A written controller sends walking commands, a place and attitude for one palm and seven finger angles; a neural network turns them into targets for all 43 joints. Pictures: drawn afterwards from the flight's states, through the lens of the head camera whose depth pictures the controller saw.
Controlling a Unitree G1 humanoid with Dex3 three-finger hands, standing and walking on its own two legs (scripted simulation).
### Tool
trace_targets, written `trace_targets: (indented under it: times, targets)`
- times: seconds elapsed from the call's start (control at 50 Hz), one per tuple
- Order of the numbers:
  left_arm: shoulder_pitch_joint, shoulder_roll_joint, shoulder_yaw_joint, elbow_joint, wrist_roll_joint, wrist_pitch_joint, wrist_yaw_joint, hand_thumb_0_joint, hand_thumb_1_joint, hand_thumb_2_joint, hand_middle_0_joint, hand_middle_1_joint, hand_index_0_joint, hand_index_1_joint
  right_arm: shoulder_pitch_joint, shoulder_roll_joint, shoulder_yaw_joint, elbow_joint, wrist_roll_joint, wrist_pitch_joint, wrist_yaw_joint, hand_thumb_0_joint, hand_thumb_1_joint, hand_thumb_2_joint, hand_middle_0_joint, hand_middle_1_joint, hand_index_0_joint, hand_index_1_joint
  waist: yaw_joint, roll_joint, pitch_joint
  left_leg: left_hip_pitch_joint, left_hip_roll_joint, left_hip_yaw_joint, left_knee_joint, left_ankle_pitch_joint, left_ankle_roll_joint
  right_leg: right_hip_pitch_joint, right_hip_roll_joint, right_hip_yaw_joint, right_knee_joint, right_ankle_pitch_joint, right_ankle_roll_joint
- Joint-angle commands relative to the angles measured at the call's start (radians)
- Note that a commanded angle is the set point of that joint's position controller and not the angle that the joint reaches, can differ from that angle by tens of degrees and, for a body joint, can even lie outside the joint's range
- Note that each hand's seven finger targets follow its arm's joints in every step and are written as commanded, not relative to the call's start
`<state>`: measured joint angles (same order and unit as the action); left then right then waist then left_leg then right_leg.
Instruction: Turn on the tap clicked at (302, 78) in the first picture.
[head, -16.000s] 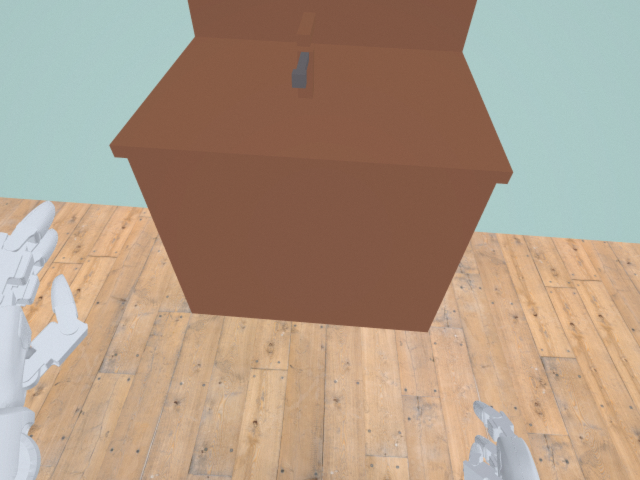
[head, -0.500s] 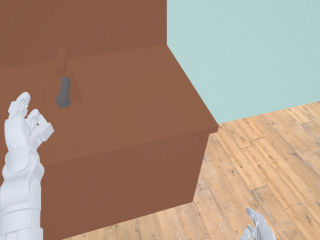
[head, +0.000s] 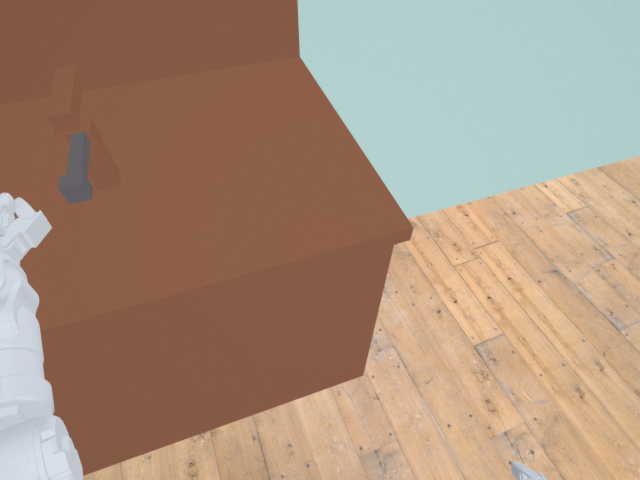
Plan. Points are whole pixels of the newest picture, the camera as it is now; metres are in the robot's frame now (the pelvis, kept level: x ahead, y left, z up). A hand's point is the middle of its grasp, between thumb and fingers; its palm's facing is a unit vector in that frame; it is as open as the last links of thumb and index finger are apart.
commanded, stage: reach beside the lever's end, fingers flat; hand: left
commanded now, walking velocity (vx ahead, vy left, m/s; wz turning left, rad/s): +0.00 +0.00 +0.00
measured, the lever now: (76, 187) +0.44 +0.34 +0.13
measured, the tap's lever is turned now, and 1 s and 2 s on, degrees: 0 2 22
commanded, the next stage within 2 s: push the lever round in 0.54 s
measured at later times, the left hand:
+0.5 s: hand (55, 208) +0.41 +0.36 +0.12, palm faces +0.57 -0.82 -0.07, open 7.8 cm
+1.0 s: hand (72, 206) +0.41 +0.33 +0.12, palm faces +0.55 -0.83 -0.07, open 7.8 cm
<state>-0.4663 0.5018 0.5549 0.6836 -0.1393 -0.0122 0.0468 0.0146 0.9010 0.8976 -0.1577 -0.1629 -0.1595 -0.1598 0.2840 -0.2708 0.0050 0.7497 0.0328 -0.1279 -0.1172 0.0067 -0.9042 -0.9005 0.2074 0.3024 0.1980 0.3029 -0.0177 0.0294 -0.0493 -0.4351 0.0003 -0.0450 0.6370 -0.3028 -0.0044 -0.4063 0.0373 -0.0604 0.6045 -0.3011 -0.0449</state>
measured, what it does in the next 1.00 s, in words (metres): stands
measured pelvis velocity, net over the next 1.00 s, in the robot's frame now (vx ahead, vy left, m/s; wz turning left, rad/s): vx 0.01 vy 0.01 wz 0.00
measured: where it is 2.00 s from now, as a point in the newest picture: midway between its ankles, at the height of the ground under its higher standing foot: outside the picture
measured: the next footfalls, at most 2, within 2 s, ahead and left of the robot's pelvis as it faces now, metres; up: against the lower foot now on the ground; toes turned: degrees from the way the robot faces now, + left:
none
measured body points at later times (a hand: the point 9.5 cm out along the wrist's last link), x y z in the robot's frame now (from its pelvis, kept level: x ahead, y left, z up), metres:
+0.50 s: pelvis +0.02 +0.02 +0.00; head +0.06 +0.03 +0.45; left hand +0.37 +0.40 +0.12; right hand +0.07 -0.24 -0.12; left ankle +0.01 +0.12 -0.73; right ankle +0.00 -0.09 -0.73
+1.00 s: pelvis +0.01 +0.01 +0.00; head +0.05 +0.01 +0.45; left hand +0.37 +0.38 +0.13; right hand +0.12 -0.25 -0.12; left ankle +0.01 +0.12 -0.73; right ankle +0.00 -0.09 -0.73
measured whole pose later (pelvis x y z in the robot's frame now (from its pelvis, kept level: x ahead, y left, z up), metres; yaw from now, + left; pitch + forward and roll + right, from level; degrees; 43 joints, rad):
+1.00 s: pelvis +0.01 +0.01 +0.00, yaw +0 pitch +7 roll -1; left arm -0.50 0.43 0.48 0.67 -0.11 -0.04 0.10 0.01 0.90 0.90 -0.15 -0.15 -0.16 -0.15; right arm 0.28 -0.25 0.01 0.73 0.02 -0.09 -0.11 0.00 -0.90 -0.90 0.21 0.30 0.20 0.30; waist -0.01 0.03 -0.06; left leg -0.45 -0.01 -0.04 0.66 -0.33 0.01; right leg -0.41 0.03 -0.06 0.59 -0.31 -0.03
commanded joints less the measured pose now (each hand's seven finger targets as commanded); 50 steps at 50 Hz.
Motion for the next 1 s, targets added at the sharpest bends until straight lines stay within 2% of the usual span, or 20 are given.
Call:
trace_targets:
  times: [0.0,0.08,0.18,0.22,0.28,0.32,0.38,0.44,0.46,0.48,0.5,0.56,0.64,0.72,0.74,0.78,0.8,0.86,0.9,0.98]
  targets:
    - [-0.431,0.403,0.064,-0.125,0.03,-0.125,-0.001,0.0,0.9,0.9,-0.15,-0.15,-0.15,-0.15,0.049,-0.143,-0.041,-0.099,-0.004,-0.03,-0.002,0.0,-0.9,-0.9,0.2,0.3,0.2,0.3,-0.018,0.066,-0.255,0.03,-0.028,0.018,-0.05,0.147,0.044,0.109,-0.023,0.071,-0.072,0.228,0.038]
    - [-0.502,0.432,0.059,-0.041,0.051,-0.178,-0.011,0.0,0.9,0.9,-0.15,-0.15,-0.15,-0.15,0.09,-0.153,-0.044,-0.094,-0.01,-0.017,0.005,0.0,-0.9,-0.9,0.2,0.3,0.2,0.3,-0.037,0.074,-0.264,0.016,-0.024,0.011,-0.034,0.132,0.048,0.07,-0.015,0.068,-0.062,0.202,0.036]
    - [-0.396,0.398,0.064,-0.071,0.031,-0.217,-0.026,0.0,0.9,0.9,-0.15,-0.15,-0.15,-0.15,0.122,-0.156,-0.058,-0.11,-0.014,-0.001,0.019,0.0,-0.9,-0.9,0.2,0.3,0.2,0.3,0.0,0.101,-0.387,0.099,-0.015,0.005,-0.027,0.265,0.039,0.108,0.0,0.051,-0.035,0.294,0.024]
    - [-0.342,0.362,0.053,-0.071,0.017,-0.203,-0.029,0.0,0.9,0.9,-0.15,-0.15,-0.15,-0.15,0.119,-0.156,-0.06,-0.116,-0.009,0.006,0.023,0.0,-0.9,-0.9,0.2,0.3,0.2,0.3,0.003,0.075,-0.36,0.099,-0.011,0.002,-0.032,0.281,0.038,0.097,0.004,0.045,-0.038,0.293,0.027]
    - [-0.305,0.404,0.105,-0.056,0.006,-0.164,-0.021,0.0,0.9,0.9,-0.15,-0.15,-0.15,-0.15,0.112,-0.165,-0.059,-0.122,0.0,0.018,0.02,0.0,-0.9,-0.9,0.2,0.3,0.2,0.3,0.008,0.031,-0.279,0.042,-0.01,0.004,-0.05,0.239,0.042,0.106,0.003,0.043,-0.05,0.274,0.029]
    - [-0.316,0.386,0.096,-0.134,0.009,-0.156,-0.006,0.0,0.9,0.9,-0.15,-0.15,-0.15,-0.15,0.105,-0.156,-0.059,-0.14,-0.001,0.018,0.021,0.0,-0.9,-0.9,0.2,0.3,0.2,0.3,0.017,0.062,-0.303,0.068,-0.009,0.001,-0.059,0.272,0.038,0.115,0.006,0.039,-0.046,0.281,0.025]
    - [-0.365,0.365,0.068,-0.264,0.036,-0.175,0.032,0.0,0.9,0.9,-0.15,-0.15,-0.15,-0.15,0.092,-0.148,-0.056,-0.141,-0.009,0.015,0.022,0.0,-0.9,-0.9,0.2,0.3,0.2,0.3,0.004,0.14,-0.307,0.134,0.003,-0.013,-0.053,0.348,0.026,0.073,0.013,0.033,-0.039,0.271,0.02]
    - [-0.385,0.306,0.025,-0.317,0.044,-0.194,0.056,0.0,0.9,0.9,-0.15,-0.15,-0.15,-0.15,0.087,-0.144,-0.06,-0.126,-0.018,0.004,0.024,0.0,-0.9,-0.9,0.2,0.3,0.2,0.3,-0.015,0.142,-0.315,0.199,0.017,-0.035,-0.049,0.39,0.006,0.023,0.021,0.025,-0.038,0.236,0.019]
    - [-0.384,0.297,0.023,-0.329,0.04,-0.195,0.057,0.0,0.9,0.9,-0.15,-0.15,-0.15,-0.15,0.082,-0.143,-0.06,-0.12,-0.018,0.001,0.022,0.0,-0.9,-0.9,0.2,0.3,0.2,0.3,-0.013,0.159,-0.319,0.212,0.019,-0.034,-0.048,0.398,0.001,0.021,0.021,0.026,-0.039,0.237,0.016]
    - [-0.368,0.296,0.023,-0.331,0.038,-0.19,0.055,0.0,0.9,0.9,-0.15,-0.15,-0.15,-0.15,0.084,-0.145,-0.061,-0.119,-0.018,0.0,0.019,0.0,-0.9,-0.9,0.2,0.3,0.2,0.3,-0.01,0.142,-0.326,0.219,0.022,-0.042,-0.049,0.412,-0.002,0.026,0.02,0.024,-0.04,0.232,0.016]
    - [-0.38,0.261,-0.007,-0.323,0.033,-0.18,0.049,0.0,0.9,0.9,-0.15,-0.15,-0.15,-0.15,0.073,-0.14,-0.059,-0.113,-0.015,-0.002,0.017,0.0,-0.9,-0.9,0.2,0.3,0.2,0.3,-0.018,0.154,-0.316,0.227,0.023,-0.039,-0.053,0.409,-0.006,0.018,0.018,0.025,-0.043,0.231,0.016]
    - [-0.349,0.229,-0.031,-0.252,0.022,-0.111,0.028,0.0,0.9,0.9,-0.15,-0.15,-0.15,-0.15,0.062,-0.14,-0.054,-0.111,-0.006,-0.004,0.008,0.0,-0.9,-0.9,0.2,0.3,0.2,0.3,-0.017,0.089,-0.272,0.177,0.017,-0.034,-0.07,0.349,-0.001,0.039,0.014,0.019,-0.058,0.228,0.016]
    - [-0.357,0.271,0.0,-0.212,0.025,-0.042,0.028,0.0,0.9,0.9,-0.15,-0.15,-0.15,-0.15,0.052,-0.138,-0.045,-0.124,-0.001,0.002,-0.002,0.0,-0.9,-0.9,0.2,0.3,0.2,0.3,-0.002,0.055,-0.263,0.132,0.004,-0.017,-0.083,0.316,0.009,0.089,0.005,0.019,-0.07,0.261,0.017]
    - [-0.361,0.255,0.004,-0.277,0.03,-0.078,0.055,0.0,0.9,0.9,-0.15,-0.15,-0.15,-0.15,0.053,-0.128,-0.047,-0.128,-0.01,0.0,0.006,0.0,-0.9,-0.9,0.2,0.3,0.2,0.3,0.007,0.065,-0.32,0.182,0.008,-0.017,-0.056,0.435,0.0,0.103,0.009,0.021,-0.052,0.327,0.018]
    - [-0.363,0.233,-0.019,-0.288,0.036,-0.091,0.057,0.0,0.9,0.9,-0.15,-0.15,-0.15,-0.15,0.049,-0.125,-0.046,-0.129,-0.011,0.001,0.01,0.0,-0.9,-0.9,0.2,0.3,0.2,0.3,0.003,0.087,-0.317,0.19,0.008,-0.012,-0.049,0.45,0.0,0.093,0.009,0.025,-0.05,0.333,0.018]
    - [-0.407,0.211,-0.046,-0.307,0.043,-0.111,0.061,0.0,0.9,0.9,-0.15,-0.15,-0.15,-0.15,0.049,-0.124,-0.047,-0.121,-0.012,0.0,0.012,0.0,-0.9,-0.9,0.2,0.3,0.2,0.3,-0.014,0.097,-0.307,0.199,0.009,-0.015,-0.038,0.448,0.0,0.073,0.01,0.026,-0.047,0.328,0.018]
    - [-0.387,0.223,-0.033,-0.274,0.046,-0.113,0.061,0.0,0.9,0.9,-0.15,-0.15,-0.15,-0.15,0.05,-0.125,-0.049,-0.115,-0.011,0.002,0.012,0.0,-0.9,-0.9,0.2,0.3,0.2,0.3,-0.01,0.078,-0.296,0.186,0.011,-0.018,-0.042,0.431,0.0,0.072,0.01,0.025,-0.047,0.316,0.018]
    - [-0.431,0.185,-0.078,-0.274,0.04,-0.107,0.051,0.0,0.9,0.9,-0.15,-0.15,-0.15,-0.15,0.031,-0.124,-0.046,-0.118,-0.007,0.002,0.004,0.0,-0.9,-0.9,0.2,0.3,0.2,0.3,-0.025,0.077,-0.29,0.167,0.002,-0.009,-0.051,0.328,0.013,0.07,0.004,0.029,-0.058,0.284,0.018]
    - [-0.458,0.24,-0.038,-0.247,0.041,-0.097,0.055,0.0,0.9,0.9,-0.15,-0.15,-0.15,-0.15,0.033,-0.128,-0.043,-0.108,-0.007,0.003,-0.003,0.0,-0.9,-0.9,0.2,0.3,0.2,0.3,-0.02,0.09,-0.284,0.148,-0.001,-0.01,-0.058,0.297,0.015,0.08,0.0,0.032,-0.064,0.276,0.016]
    - [-0.461,0.251,-0.027,-0.257,0.045,-0.105,0.073,0.0,0.9,0.9,-0.15,-0.15,-0.15,-0.15,0.032,-0.124,-0.04,-0.109,-0.012,0.003,-0.006,0.0,-0.9,-0.9,0.2,0.3,0.2,0.3,-0.012,0.072,-0.315,0.139,-0.006,-0.004,-0.055,0.298,0.023,0.113,-0.001,0.034,-0.063,0.295,0.019]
